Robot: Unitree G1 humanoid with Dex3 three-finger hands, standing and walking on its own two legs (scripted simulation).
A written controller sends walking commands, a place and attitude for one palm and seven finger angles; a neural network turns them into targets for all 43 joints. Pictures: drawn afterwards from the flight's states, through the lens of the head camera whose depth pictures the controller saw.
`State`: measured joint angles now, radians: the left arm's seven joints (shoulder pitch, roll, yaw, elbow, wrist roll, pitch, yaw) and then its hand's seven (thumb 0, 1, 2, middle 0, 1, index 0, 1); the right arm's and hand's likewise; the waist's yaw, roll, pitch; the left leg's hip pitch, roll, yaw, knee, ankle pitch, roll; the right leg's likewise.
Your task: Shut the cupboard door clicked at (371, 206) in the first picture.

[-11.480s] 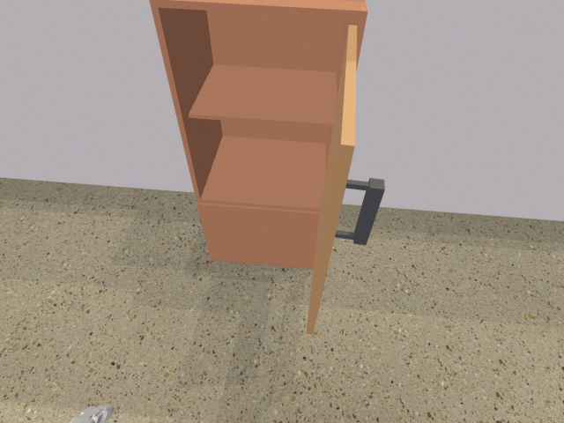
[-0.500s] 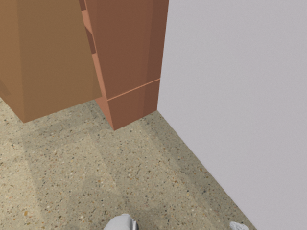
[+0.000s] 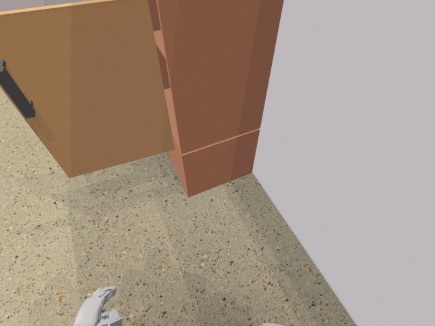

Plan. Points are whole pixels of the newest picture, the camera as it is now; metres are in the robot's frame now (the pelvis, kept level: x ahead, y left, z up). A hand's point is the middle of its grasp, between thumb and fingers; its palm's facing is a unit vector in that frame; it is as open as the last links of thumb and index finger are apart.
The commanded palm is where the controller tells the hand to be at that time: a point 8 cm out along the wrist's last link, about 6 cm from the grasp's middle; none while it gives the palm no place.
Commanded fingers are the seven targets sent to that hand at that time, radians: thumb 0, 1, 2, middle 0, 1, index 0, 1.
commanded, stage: turn to face it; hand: left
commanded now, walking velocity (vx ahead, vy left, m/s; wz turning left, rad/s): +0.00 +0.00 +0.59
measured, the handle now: (16, 89) +0.67 +0.54 +0.04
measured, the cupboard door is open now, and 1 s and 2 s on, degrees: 86 86 86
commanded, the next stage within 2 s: take the last steps up to it in 0.48 s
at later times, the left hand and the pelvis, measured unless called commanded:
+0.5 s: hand out of the picture -0.07 +0.20 -0.18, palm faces +0.30 -0.93 -0.23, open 7.3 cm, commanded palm none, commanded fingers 0.00 0.90 0.90 -0.20 -0.30 -0.20 -0.30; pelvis -0.03 +0.01 -0.01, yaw +15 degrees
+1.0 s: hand out of the picture +0.02 +0.23 -0.15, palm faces +0.32 -0.92 -0.22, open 7.3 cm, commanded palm none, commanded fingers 0.00 0.90 0.90 -0.20 -0.30 -0.20 -0.30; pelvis +0.00 +0.02 +0.00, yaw +20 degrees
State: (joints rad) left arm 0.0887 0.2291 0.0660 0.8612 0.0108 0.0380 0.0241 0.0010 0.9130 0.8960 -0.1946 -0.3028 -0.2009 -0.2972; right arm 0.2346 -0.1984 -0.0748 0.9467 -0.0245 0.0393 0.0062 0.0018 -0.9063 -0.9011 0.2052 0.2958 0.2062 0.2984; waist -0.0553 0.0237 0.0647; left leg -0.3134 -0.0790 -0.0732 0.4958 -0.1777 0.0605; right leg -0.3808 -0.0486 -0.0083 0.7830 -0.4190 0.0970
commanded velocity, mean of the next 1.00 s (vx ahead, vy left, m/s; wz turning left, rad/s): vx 0.13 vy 0.02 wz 0.25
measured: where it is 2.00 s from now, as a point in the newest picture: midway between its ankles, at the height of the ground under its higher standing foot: (173, 310)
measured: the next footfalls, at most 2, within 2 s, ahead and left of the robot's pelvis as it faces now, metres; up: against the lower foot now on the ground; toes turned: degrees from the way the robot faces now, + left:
right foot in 0.06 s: +0.05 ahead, -0.14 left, +0.00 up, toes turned +1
left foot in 0.50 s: -0.04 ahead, +0.12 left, +0.00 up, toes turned +18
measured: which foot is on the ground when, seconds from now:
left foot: down 0.00-0.06, up 0.08-0.48, down 0.50-1.00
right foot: up 0.00-0.04, down 0.06-0.50, up 0.52-1.00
